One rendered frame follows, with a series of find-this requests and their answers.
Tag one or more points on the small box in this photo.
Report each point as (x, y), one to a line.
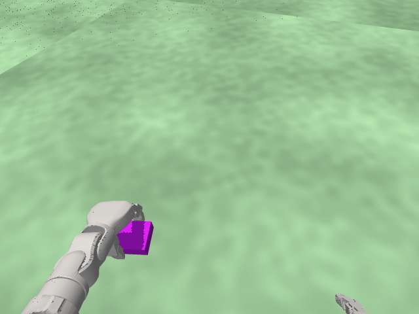
(135, 238)

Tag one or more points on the right robot hand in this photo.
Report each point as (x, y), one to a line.
(351, 306)

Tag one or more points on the left robot hand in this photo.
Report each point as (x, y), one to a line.
(117, 215)

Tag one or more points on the left robot arm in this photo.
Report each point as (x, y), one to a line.
(68, 285)

